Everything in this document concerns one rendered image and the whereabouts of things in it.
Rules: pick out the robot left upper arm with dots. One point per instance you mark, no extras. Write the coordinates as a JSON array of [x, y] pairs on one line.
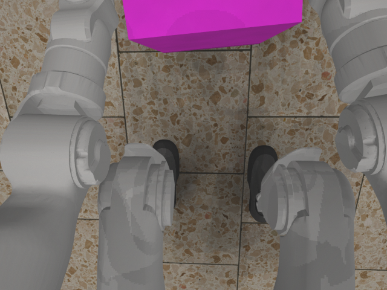
[[51, 161]]

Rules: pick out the robot left foot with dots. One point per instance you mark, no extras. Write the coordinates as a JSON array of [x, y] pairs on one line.
[[169, 150]]

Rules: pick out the robot right thigh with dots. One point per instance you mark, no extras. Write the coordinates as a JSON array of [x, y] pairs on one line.
[[303, 201]]

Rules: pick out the right robot forearm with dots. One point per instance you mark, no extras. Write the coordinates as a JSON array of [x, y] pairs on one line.
[[356, 36]]

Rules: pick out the left robot forearm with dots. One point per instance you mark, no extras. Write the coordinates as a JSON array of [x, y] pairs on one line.
[[75, 64]]

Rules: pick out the robot right upper arm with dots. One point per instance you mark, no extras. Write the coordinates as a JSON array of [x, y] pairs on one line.
[[361, 142]]

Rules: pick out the carton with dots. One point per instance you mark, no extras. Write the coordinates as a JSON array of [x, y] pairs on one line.
[[184, 25]]

